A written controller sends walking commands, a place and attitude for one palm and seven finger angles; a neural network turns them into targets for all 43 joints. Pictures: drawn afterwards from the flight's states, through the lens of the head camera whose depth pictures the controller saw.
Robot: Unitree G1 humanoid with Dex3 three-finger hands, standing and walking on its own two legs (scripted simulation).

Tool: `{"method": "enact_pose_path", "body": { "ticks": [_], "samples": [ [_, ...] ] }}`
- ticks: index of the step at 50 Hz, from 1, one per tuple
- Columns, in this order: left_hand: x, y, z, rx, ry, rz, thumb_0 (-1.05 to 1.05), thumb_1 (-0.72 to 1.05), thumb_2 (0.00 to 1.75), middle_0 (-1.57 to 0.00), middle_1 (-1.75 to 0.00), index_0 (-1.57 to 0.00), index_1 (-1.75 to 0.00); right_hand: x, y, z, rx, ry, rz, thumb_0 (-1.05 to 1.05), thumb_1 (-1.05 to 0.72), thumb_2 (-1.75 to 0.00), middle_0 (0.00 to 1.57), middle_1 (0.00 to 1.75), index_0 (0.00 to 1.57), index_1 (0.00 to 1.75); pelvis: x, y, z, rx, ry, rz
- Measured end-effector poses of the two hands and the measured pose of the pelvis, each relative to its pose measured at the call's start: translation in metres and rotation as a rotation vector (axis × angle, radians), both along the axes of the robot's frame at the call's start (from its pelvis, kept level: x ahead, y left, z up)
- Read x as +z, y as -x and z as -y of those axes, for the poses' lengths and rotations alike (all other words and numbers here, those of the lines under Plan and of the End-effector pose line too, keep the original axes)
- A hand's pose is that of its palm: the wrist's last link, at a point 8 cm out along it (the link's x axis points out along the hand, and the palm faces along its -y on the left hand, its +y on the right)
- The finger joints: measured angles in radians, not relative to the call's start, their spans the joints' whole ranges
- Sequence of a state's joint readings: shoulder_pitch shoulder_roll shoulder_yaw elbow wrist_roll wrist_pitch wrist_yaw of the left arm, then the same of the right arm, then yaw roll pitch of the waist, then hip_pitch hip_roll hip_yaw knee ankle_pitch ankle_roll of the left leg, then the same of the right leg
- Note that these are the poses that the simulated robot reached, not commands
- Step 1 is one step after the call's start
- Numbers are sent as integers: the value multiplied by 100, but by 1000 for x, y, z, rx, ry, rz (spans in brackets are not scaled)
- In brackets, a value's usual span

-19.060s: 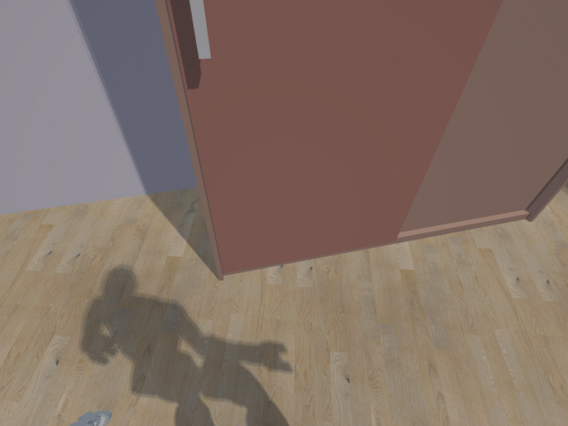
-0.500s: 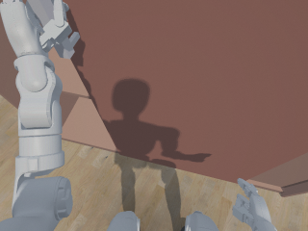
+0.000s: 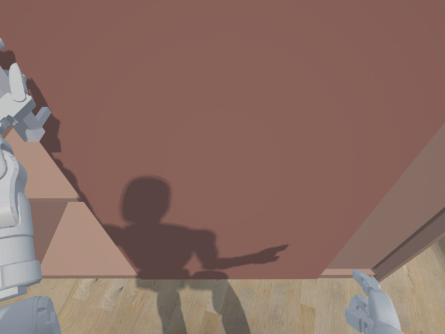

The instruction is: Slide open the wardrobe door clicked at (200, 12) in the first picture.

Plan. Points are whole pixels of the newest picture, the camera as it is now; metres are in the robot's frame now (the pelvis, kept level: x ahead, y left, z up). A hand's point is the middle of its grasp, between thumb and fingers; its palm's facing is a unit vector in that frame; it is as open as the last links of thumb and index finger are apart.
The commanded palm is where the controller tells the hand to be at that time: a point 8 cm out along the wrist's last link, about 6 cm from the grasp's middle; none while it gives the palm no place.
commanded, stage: stop walking and hold the door there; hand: left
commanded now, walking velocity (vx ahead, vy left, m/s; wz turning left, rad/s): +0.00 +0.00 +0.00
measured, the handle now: out of the picture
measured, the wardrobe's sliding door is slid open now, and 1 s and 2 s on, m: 0.46 0.46 0.46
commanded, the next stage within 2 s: none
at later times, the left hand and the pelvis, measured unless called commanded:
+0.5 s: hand (19, 97) +0.36 +0.29 +0.26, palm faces +0.50 -0.86 -0.14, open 6.4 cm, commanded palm +0.32 +0.32 +0.23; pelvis -0.06 +0.02 +0.01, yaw -6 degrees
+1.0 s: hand (17, 99) +0.36 +0.30 +0.26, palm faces +0.45 -0.88 -0.18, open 6.5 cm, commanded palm +0.32 +0.33 +0.23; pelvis -0.05 +0.04 +0.00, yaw -3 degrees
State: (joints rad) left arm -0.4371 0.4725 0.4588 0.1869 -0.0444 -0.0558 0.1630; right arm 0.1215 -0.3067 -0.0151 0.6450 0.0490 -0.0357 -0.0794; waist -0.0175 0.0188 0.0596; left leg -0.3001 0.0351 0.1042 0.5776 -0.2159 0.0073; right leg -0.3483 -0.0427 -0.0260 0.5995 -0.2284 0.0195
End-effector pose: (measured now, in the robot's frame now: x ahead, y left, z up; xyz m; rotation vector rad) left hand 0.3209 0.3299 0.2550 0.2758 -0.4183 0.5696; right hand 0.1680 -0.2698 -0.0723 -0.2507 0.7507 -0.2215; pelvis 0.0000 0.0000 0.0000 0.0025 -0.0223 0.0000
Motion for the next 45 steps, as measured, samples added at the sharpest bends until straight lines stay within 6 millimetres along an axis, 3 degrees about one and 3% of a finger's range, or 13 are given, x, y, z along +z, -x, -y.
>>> {"method": "enact_pose_path", "body": {
  "ticks": [5, 10, 16, 23, 33, 45],
  "samples": [
    [0, 0, 1, -37, 31, -2, -12, 67, 78, -45, -140, -24, -134, 3, 49, -8, -53, -12, -34, 1, -91, -90, 19, 30, 20, 30, 7, 9, -6, -52, 13, 4],
    [1, 2, 2, -36, 42, -25, -11, 69, 76, -45, -140, -23, -133, -10, 89, -18, -62, -55, -88, 1, -90, -90, 20, 30, 20, 30, 6, 21, -3, -85, 8, -8],
    [3, 3, 2, -31, 41, -57, -11, 69, 73, -46, -140, -24, -134, -22, 127, -16, -116, -67, -139, 1, -90, -90, 20, 30, 21, 30, 6, 43, -5, -95, 20, -9],
    [4, 4, 0, -70, 52, -78, -9, 69, 72, -46, -140, -24, -136, -17, 157, -9, -170, -17, -145, 2, -90, -90, 20, 30, 21, 30, 6, 57, -16, -106, 18, -3],
    [5, 6, 2, -66, 68, -106, -8, 71, 73, -46, -140, -21, -135, -20, 162, -13, -152, -32, -149, 1, -90, -90, 20, 30, 21, 30, 7, 64, -15, -105, 10, 4],
    [3, 4, -2, -79, 17, -81, -11, 66, 77, -46, -140, -22, -136, -21, 130, -14, -123, -20, -142, 1, -90, -90, 20, 30, 21, 30, 4, 50, -20, -78, 20, -9]
  ]
}}
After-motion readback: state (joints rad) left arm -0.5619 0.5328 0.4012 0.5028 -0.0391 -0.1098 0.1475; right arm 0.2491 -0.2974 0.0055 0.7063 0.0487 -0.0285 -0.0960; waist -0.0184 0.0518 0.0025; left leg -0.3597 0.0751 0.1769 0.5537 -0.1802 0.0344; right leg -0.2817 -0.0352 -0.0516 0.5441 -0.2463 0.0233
